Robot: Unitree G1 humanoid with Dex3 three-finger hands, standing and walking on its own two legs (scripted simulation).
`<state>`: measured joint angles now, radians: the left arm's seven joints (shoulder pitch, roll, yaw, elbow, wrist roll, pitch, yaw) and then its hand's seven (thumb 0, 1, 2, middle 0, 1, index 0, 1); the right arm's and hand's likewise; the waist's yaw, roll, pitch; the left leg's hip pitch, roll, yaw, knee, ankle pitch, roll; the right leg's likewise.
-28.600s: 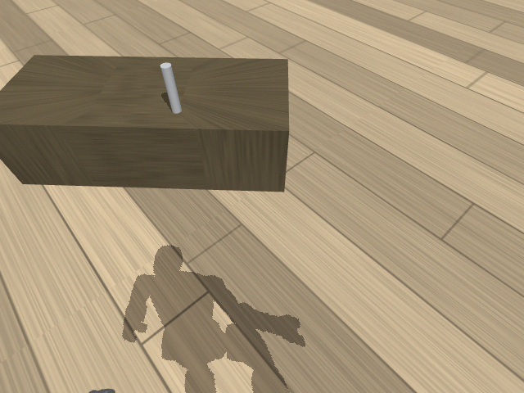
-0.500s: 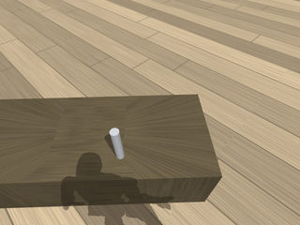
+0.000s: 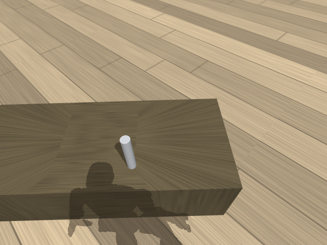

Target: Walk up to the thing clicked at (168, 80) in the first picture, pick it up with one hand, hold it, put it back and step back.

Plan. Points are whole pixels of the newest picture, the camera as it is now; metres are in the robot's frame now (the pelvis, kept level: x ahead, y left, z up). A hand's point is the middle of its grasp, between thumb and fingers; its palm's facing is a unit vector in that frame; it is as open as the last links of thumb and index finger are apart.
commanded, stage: home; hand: left
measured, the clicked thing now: (128, 153) +0.52 +0.18 -0.28
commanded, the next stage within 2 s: stand in 0.38 s
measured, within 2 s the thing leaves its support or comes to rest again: neither
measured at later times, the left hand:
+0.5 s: hand out of the picture +0.10 +0.24 -0.15, palm faces -0.05 -0.93 -0.36, open 17.5 cm
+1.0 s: hand out of the picture +0.10 +0.24 -0.15, palm faces -0.04 -0.94 -0.35, open 8.3 cm
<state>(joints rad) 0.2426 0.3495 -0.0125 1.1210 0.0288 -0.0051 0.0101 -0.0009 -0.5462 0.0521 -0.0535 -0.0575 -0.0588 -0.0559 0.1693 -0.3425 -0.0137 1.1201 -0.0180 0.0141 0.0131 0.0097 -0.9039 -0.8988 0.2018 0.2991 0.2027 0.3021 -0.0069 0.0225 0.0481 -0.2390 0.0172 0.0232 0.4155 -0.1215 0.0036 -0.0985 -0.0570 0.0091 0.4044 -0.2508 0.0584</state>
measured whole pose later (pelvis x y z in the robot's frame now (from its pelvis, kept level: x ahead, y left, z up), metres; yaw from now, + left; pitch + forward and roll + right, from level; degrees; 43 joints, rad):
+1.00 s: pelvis +0.03 -0.02 +0.00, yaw +0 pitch -3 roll +0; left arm 0.13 0.34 0.00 1.12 0.02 0.00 0.00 0.00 0.71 0.86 -0.20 -0.30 -0.20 -0.30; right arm 0.10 -0.35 -0.01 1.14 -0.01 0.00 0.00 0.01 -0.91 -0.90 0.20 0.30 0.20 0.30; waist -0.01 0.00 0.06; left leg -0.17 0.03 0.02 0.36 -0.14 -0.02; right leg -0.03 -0.04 0.01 0.33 -0.26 0.04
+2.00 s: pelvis +0.03 -0.02 +0.00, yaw +0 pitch -3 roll +0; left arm 0.14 0.36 0.01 1.10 0.02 0.00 0.00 0.01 0.90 0.90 -0.20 -0.30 -0.21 -0.30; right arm 0.10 -0.34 -0.01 1.14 -0.01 -0.01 0.01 0.01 -0.91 -0.90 0.20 0.30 0.20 0.30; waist -0.01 -0.01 0.06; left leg -0.17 0.03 0.02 0.36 -0.14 -0.02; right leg -0.02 -0.05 0.01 0.33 -0.26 0.04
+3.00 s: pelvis +0.03 -0.02 +0.01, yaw +0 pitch -3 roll +0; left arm 0.15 0.36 0.00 1.09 0.02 -0.01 0.00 0.01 0.90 0.90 -0.20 -0.30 -0.21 -0.30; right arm 0.10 -0.34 -0.01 1.14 -0.01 -0.01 0.01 0.01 -0.91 -0.90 0.20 0.30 0.20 0.30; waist -0.01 -0.01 0.07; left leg -0.17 0.04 0.02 0.35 -0.14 -0.02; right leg -0.02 -0.04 0.01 0.32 -0.25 0.04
